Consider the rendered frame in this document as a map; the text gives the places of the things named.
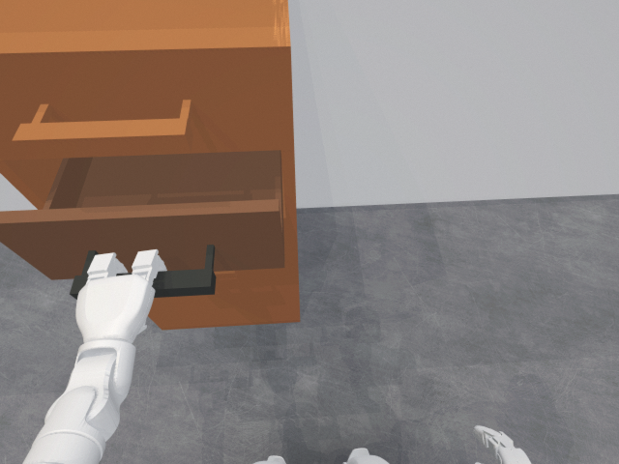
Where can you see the robot right shin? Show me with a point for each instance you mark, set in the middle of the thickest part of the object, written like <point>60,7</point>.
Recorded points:
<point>358,452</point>

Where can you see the cabinet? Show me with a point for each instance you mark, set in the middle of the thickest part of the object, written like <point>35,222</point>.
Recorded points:
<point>223,64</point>

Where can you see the drawer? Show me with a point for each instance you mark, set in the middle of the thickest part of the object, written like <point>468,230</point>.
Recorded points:
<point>177,204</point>

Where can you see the right robot hand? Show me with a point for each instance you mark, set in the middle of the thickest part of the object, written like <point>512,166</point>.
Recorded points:
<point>500,446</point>

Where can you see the robot left forearm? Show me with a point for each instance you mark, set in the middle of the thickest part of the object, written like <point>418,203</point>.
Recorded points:
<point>85,416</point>

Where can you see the handle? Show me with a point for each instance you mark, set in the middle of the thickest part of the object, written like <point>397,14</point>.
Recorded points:
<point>167,283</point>
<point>224,275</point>
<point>103,138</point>

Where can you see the left robot hand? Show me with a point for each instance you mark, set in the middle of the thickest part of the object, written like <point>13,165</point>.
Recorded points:
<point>111,306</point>

